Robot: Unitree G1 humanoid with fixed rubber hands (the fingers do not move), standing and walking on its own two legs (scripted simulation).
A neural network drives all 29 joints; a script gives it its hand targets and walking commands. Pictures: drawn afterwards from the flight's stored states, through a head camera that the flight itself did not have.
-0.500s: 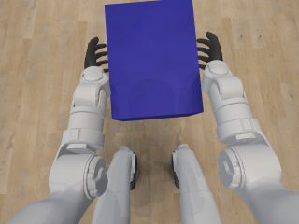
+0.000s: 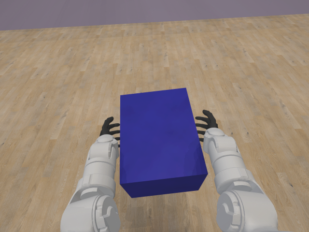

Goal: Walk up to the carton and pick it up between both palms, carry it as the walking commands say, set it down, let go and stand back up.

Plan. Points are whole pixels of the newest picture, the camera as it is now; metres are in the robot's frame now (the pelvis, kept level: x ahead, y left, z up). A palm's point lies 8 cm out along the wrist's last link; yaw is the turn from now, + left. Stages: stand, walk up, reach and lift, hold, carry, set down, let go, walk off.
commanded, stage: reach and lift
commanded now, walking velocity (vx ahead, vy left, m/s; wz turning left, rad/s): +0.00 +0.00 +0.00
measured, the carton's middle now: (159, 142) +0.41 +0.00 -0.02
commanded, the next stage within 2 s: hold in 1.58 s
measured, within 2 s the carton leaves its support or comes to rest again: neither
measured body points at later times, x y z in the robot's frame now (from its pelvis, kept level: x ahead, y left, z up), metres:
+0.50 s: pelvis +0.05 +0.02 +0.03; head -0.02 +0.02 +0.47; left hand +0.36 +0.17 +0.06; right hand +0.37 -0.13 +0.07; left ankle +0.07 +0.14 -0.71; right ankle +0.08 -0.13 -0.71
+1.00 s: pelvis +0.06 +0.01 +0.03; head -0.01 +0.00 +0.48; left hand +0.37 +0.16 +0.07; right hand +0.37 -0.14 +0.06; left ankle +0.07 +0.14 -0.71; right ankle +0.08 -0.13 -0.71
